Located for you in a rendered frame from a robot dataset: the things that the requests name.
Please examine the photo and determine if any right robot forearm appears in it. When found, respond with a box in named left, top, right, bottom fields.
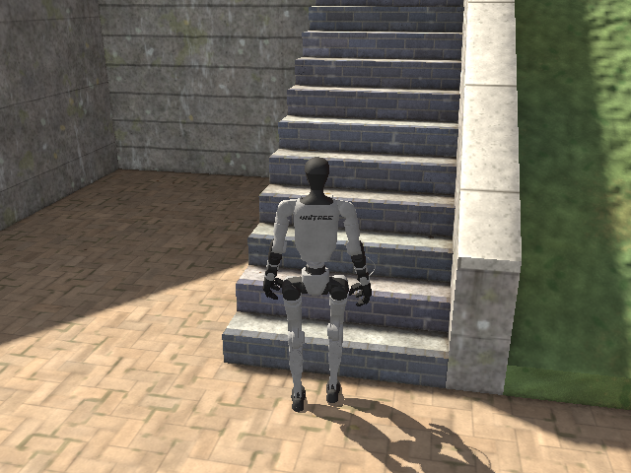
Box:
left=351, top=241, right=370, bottom=286

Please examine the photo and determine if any right robot hand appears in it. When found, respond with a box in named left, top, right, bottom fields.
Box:
left=349, top=283, right=372, bottom=306

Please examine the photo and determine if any left robot upper arm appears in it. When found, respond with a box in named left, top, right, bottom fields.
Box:
left=271, top=199, right=296, bottom=254

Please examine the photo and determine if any right robot upper arm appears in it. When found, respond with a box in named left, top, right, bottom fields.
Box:
left=337, top=200, right=362, bottom=256

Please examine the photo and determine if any left robot hand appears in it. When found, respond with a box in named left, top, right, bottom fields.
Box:
left=262, top=277, right=283, bottom=300

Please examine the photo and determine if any left robot forearm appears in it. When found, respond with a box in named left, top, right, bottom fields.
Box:
left=264, top=239, right=282, bottom=281

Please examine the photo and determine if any right robot foot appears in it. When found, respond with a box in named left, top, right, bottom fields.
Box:
left=326, top=380, right=340, bottom=403

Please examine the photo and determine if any robot head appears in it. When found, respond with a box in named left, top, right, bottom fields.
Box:
left=300, top=157, right=333, bottom=205

